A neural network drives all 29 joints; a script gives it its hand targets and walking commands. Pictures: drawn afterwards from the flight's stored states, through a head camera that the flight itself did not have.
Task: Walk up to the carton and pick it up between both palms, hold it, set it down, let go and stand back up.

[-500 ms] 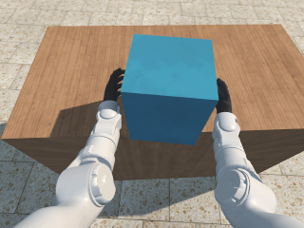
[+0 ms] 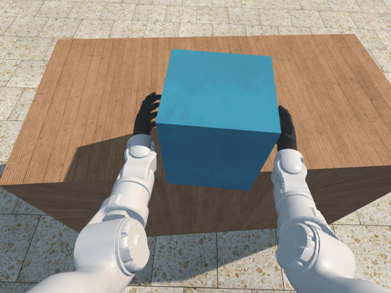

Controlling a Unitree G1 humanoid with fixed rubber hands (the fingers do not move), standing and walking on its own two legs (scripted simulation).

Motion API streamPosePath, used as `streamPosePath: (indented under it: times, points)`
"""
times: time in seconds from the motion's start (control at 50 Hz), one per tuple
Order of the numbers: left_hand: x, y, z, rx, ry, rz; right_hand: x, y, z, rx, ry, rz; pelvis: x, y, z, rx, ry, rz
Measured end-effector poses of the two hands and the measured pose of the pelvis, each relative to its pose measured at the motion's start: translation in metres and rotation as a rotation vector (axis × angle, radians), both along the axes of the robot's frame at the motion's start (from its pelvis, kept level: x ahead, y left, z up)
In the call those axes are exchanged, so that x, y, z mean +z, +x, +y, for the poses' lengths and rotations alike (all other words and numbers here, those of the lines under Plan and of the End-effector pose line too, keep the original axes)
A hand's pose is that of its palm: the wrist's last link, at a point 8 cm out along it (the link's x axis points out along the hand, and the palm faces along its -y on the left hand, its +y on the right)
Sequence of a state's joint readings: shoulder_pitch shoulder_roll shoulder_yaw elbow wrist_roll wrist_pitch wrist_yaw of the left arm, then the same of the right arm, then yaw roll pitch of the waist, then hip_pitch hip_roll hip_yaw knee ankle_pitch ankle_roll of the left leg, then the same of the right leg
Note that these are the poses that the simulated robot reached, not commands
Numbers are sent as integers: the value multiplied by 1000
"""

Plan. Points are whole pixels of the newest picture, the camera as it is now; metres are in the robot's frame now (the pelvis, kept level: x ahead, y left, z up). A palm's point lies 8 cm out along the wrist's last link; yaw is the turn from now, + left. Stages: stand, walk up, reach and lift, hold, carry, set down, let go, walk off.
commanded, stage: reach and lift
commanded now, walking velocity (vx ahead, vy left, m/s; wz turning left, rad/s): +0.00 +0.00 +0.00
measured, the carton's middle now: (214, 126) +0.46 -0.07 +0.02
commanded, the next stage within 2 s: none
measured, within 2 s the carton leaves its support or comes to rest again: leaves its support in 1.64 s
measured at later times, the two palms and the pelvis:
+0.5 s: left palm (145, 133) +0.43 +0.09 +0.05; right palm (286, 146) +0.39 -0.21 +0.04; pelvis +0.00 +0.00 +0.00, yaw +0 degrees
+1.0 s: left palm (150, 139) +0.41 +0.08 +0.05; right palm (293, 151) +0.37 -0.22 +0.04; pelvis -0.02 -0.01 +0.00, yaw +1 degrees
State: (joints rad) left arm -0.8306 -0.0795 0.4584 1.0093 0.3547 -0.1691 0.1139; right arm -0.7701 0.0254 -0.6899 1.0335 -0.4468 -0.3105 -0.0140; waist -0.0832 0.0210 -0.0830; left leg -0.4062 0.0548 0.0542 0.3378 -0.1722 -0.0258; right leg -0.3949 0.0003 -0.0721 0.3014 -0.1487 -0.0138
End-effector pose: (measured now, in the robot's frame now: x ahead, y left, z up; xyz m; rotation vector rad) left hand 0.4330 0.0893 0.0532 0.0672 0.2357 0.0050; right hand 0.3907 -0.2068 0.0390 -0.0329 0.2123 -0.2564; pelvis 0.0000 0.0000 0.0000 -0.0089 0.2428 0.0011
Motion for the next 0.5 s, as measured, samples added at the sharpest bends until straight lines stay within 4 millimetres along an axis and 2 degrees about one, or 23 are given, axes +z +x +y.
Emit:
streamPosePath:
  times: [0.5]
  points:
    - [0, -5, -3, 2, -1, 4, 1, -6, -2, -19, 11, 6, 0, -4, -1, 3, 1, 0]
